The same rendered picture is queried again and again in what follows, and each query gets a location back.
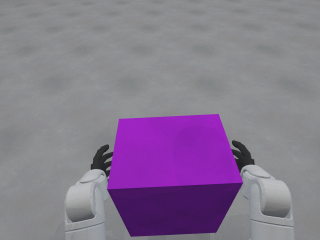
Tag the right robot forearm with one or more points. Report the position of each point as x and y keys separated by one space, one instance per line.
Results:
x=270 y=205

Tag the robot left hand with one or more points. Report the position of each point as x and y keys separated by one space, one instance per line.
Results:
x=99 y=160

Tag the left robot forearm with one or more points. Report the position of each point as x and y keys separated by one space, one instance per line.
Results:
x=84 y=211

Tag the carton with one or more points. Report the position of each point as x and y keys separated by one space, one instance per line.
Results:
x=173 y=175

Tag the robot right hand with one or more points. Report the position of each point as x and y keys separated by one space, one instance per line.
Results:
x=244 y=156

